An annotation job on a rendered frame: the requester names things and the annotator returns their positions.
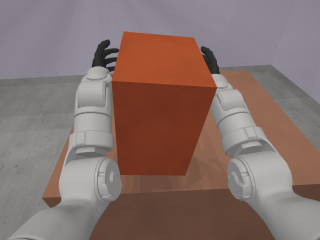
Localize left robot hand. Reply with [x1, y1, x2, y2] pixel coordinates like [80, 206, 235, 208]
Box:
[91, 39, 119, 77]

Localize right robot forearm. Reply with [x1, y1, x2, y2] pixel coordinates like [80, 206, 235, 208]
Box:
[210, 74, 293, 186]

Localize right robot hand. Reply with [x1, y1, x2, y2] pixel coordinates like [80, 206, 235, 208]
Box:
[201, 46, 220, 75]

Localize left robot forearm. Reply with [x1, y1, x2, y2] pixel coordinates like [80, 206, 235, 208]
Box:
[59, 66, 114, 195]

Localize right robot upper arm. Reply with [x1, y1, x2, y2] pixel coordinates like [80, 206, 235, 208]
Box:
[227, 150, 320, 240]

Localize left robot upper arm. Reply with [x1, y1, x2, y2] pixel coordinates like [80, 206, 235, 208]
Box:
[7, 156, 123, 240]

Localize carton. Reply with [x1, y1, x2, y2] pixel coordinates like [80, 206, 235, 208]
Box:
[111, 31, 218, 176]

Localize pedestal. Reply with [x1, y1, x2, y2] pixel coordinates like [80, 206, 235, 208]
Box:
[42, 70, 320, 240]

